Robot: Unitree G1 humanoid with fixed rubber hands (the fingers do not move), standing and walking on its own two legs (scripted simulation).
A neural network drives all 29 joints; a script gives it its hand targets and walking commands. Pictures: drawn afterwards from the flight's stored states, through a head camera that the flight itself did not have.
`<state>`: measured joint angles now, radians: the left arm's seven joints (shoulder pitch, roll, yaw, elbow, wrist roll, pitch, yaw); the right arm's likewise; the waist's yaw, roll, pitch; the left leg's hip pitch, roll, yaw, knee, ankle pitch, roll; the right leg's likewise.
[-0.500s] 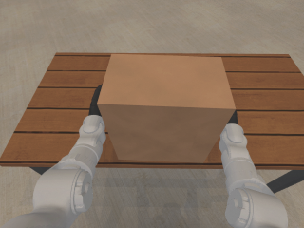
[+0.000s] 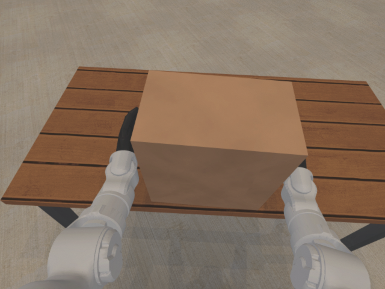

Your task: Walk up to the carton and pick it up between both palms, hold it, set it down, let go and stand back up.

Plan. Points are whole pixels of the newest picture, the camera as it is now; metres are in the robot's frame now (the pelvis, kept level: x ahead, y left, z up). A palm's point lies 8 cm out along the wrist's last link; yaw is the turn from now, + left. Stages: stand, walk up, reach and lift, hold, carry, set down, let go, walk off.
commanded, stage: reach and lift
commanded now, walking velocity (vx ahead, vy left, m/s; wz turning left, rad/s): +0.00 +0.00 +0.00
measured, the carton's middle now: (211, 150) +0.41 -0.06 +0.05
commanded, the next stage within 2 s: none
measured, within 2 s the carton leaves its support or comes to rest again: neither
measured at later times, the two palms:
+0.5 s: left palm (128, 141) +0.42 +0.12 +0.08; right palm (297, 161) +0.37 -0.24 +0.06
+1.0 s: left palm (106, 124) +0.40 +0.14 +0.15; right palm (301, 138) +0.37 -0.22 +0.13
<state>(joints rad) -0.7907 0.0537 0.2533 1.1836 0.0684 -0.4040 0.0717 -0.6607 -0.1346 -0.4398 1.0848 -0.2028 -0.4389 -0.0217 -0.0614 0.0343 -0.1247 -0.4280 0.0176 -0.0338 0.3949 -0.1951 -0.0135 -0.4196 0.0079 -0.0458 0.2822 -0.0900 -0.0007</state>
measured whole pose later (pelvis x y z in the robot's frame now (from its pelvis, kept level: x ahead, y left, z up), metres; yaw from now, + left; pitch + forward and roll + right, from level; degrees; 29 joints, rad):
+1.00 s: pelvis -0.01 +0.00 +0.00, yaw +1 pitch +4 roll -1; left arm -0.73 0.08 0.20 0.76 0.02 0.09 0.09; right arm -0.67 -0.19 -0.14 0.88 0.12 -0.07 -0.08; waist -0.07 0.00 -0.11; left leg -0.25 0.02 -0.03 0.38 -0.19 -0.01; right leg -0.24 0.00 -0.06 0.27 -0.10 0.00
